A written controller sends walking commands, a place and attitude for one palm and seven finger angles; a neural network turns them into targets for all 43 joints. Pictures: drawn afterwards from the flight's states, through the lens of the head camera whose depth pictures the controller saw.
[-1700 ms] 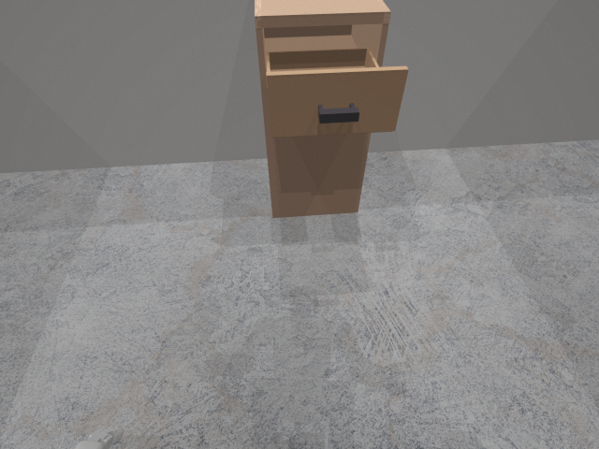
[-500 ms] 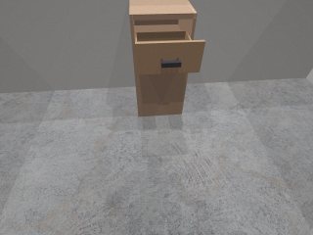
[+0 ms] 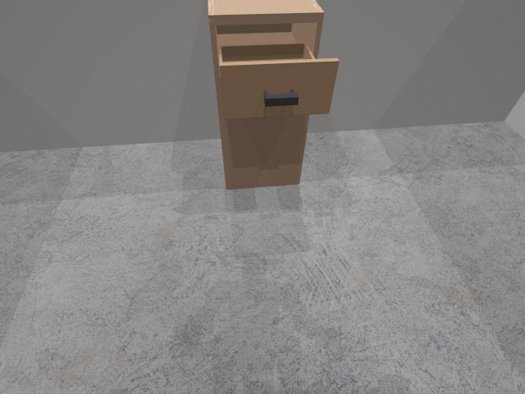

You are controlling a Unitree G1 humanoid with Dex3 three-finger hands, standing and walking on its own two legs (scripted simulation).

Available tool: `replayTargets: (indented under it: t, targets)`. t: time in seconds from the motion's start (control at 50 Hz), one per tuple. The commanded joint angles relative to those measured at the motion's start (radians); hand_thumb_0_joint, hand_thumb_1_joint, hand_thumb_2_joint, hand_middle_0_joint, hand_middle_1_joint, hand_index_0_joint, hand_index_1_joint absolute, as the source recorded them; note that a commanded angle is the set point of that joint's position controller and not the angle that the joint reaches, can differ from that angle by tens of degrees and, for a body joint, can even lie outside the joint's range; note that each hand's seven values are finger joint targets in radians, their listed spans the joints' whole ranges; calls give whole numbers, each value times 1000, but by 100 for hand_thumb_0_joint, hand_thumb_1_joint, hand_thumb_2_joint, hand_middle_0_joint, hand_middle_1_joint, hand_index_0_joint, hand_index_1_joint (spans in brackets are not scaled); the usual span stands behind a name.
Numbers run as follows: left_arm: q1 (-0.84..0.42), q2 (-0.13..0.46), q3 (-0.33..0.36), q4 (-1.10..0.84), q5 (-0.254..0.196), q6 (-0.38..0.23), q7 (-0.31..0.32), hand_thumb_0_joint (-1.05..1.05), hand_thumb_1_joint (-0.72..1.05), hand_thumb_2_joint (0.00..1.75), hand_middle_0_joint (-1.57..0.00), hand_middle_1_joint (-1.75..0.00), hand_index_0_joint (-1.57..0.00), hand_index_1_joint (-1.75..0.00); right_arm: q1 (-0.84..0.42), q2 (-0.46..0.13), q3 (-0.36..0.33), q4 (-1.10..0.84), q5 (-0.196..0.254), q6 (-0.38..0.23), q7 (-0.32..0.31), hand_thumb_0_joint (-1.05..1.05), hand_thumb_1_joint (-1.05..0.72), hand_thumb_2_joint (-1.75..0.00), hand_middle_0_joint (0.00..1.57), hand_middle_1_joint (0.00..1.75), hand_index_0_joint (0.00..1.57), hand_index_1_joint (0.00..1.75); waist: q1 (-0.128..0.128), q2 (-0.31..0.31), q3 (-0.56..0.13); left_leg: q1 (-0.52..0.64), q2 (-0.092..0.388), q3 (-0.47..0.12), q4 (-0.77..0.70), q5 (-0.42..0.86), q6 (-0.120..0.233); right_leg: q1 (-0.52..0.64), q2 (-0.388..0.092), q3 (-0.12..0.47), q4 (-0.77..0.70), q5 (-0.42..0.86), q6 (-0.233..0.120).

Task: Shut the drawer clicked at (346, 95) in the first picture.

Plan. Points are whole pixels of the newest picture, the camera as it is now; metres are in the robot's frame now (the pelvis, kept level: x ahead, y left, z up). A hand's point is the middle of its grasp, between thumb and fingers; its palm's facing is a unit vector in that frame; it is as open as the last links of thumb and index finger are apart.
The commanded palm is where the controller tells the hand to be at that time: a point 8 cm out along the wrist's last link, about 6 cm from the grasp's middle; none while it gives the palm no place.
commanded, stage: walk to a spot facing it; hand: left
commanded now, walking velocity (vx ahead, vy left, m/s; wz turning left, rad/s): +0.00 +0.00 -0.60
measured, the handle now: (280, 96) +0.94 +0.01 -0.04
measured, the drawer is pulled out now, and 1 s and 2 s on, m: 0.30 0.30 0.30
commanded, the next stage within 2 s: turn to face it in 1.94 s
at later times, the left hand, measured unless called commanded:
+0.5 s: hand out of the picture +0.03 +0.14 -0.15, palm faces -0.17 -0.96 -0.24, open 7.4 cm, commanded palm none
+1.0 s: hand (187, 325) +0.28 +0.18 -0.19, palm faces -0.43 -0.88 -0.21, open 7.4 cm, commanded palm none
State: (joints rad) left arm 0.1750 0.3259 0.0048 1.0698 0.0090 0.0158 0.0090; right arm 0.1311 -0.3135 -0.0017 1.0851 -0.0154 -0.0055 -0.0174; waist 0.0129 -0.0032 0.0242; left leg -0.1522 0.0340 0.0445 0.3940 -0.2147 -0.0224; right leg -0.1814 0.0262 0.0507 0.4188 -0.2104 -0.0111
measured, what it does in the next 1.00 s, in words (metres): walks ahead, turning right: left foot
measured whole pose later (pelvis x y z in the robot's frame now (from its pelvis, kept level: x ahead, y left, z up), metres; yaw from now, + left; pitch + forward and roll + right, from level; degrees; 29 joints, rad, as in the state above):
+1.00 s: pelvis +0.20 -0.01 -0.01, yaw -33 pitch +0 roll +0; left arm 0.41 0.24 0.10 1.02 0.02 0.00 0.00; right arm 0.18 -0.13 -0.01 0.86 -0.03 -0.07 -0.01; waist 0.05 -0.08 0.00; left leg -0.28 0.02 0.12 0.58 -0.30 0.03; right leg -0.36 0.05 0.08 1.15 -0.40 -0.03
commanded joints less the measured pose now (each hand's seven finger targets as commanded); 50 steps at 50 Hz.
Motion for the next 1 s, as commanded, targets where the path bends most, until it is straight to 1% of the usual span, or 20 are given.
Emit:
replayTargets:
  t: [0.0,0.06,0.1,0.14,0.2,0.22,0.24,0.26,0.32,0.36,0.46,0.7,0.78,0.82,0.84,0.86,0.88,0.9,0.92,0.98]
  targets:
    - [15,114,37,-94,7,10,1,0,90,90,-20,-30,-20,-30,53,-130,-47,-84,2,1,-17,0,-90,-90,20,30,20,30,-19,18,-35,59,136,-54,6,122,36,-132,-85,107,55,216,-10]
    - [33,93,47,-126,9,18,-6,0,90,90,-20,-30,-20,-30,48,-147,-68,-123,0,5,-19,0,-90,-90,20,30,20,30,-13,92,-33,39,214,-84,-11,133,79,-183,-39,60,202,136,4]
    - [51,61,53,-148,10,27,-10,0,90,90,-20,-30,-20,-30,36,-153,-81,-145,-1,1,-18,0,-90,-90,20,30,20,30,-3,179,-22,20,309,-118,-48,224,150,-225,-16,-13,392,-176,22]
    - [70,42,60,-165,9,33,-14,0,90,90,-20,-30,-20,-30,17,-139,-86,-170,-4,-1,-17,0,-90,-90,20,30,20,30,6,193,-12,-24,350,-91,-31,293,184,-203,-60,-27,452,-292,24]
    - [232,30,76,-132,17,21,-29,0,90,90,-20,-30,-20,-30,-40,-126,-88,-190,-7,10,-6,0,-90,-90,20,30,20,30,93,77,-43,-211,269,21,179,-147,86,60,-55,-64,193,-127,17]
    - [288,105,92,-124,30,4,-21,0,90,90,-20,-30,-20,-30,-28,-54,-77,-209,1,21,2,0,-90,-90,20,30,20,30,116,-241,-12,-381,107,132,488,-373,2,102,-187,217,-75,-268,-23]
    - [301,184,100,-141,25,-6,-4,0,90,90,-20,-30,-20,-30,-55,-6,-63,-258,-3,20,8,0,-90,-90,20,30,20,30,107,-421,56,-571,-9,61,739,-452,-29,40,-377,646,-276,-299,-113]
    - [274,167,105,-159,12,-9,8,0,90,90,-20,-30,-20,-30,-64,-58,-75,-262,-6,17,11,0,-90,-90,20,30,20,30,89,-293,80,-546,37,-64,780,-331,-8,-19,-367,612,-319,-426,-134]
    - [174,74,85,-187,8,-38,3,0,90,90,-20,-30,-20,-30,-32,-52,-85,-225,-10,-2,23,0,-90,-90,20,30,20,30,20,-83,98,-497,78,-75,788,-101,-12,-75,-271,474,-266,-357,-141]
    - [201,56,85,-177,5,-54,-2,0,90,90,-20,-30,-20,-30,-2,-25,-84,-207,-13,-4,28,0,-90,-90,20,30,20,30,12,-38,46,-478,71,-57,761,-32,-27,-27,-224,375,-238,-232,-143]
    - [283,28,88,-147,6,-71,-6,0,90,90,-20,-30,-20,-30,3,4,-86,-219,-15,-10,28,0,-90,-90,20,30,20,30,23,-78,15,-546,69,-60,725,33,-48,63,-195,347,-239,-185,-144]
    - [381,15,87,-106,20,-81,13,0,90,90,-20,-30,-20,-30,-149,39,-74,-306,-5,-37,29,0,-90,-90,20,30,20,30,74,-118,43,-564,35,-46,491,-57,-48,181,-209,443,-168,152,-206]
    - [323,40,96,-120,25,-74,19,0,90,90,-20,-30,-20,-30,-123,51,-71,-319,8,-53,29,0,-90,-90,20,30,20,30,54,-151,26,-360,-7,-29,308,-112,-21,111,-189,423,-93,280,-181]
    - [244,53,105,-141,17,-74,16,0,90,90,-20,-30,-20,-30,32,30,-78,-281,10,-63,17,0,-90,-90,20,30,20,30,-33,-149,3,-71,-34,-20,142,-11,-4,-50,-125,367,19,299,-137]
    - [231,27,107,-146,11,-76,12,0,90,90,-20,-30,-20,-30,181,-14,-87,-233,10,-69,-1,0,-90,-90,20,30,20,30,-88,-87,-66,174,3,-51,72,17,10,-157,-55,326,181,290,-107]
    - [256,-22,105,-156,-3,-74,1,0,90,90,-20,-30,-20,-30,325,-118,-112,-194,-4,-74,-11,0,-90,-90,20,30,20,30,-128,156,-179,395,241,-308,12,-89,59,-323,56,208,458,-15,-66]
    - [288,-58,98,-167,-3,-76,-8,0,90,90,-20,-30,-20,-30,377,-172,-115,-194,-2,-71,-8,0,-90,-90,20,30,20,30,-103,332,-189,387,457,-592,-111,-172,130,-474,83,69,724,-346,-18]
    - [254,-34,105,-171,7,-71,-9,0,90,90,-20,-30,-20,-30,316,-133,-102,-217,-6,-60,-7,0,-90,-90,20,30,20,30,-90,208,-78,222,473,-641,-183,-278,170,-486,18,80,825,-312,-19]
    - [222,-29,107,-167,17,-65,-17,0,90,90,-20,-30,-20,-30,248,-58,-88,-224,-9,-66,-8,0,-90,-90,20,30,20,30,-54,102,20,119,399,-523,-204,-253,152,-507,-21,57,872,-218,-14]
    - [231,-62,106,-146,26,-31,-45,0,90,90,-20,-30,-20,-30,163,54,-47,-215,0,-89,-13,0,-90,-90,20,30,20,30,27,172,81,-49,275,-190,-186,35,72,-439,-89,14,877,-46,-5]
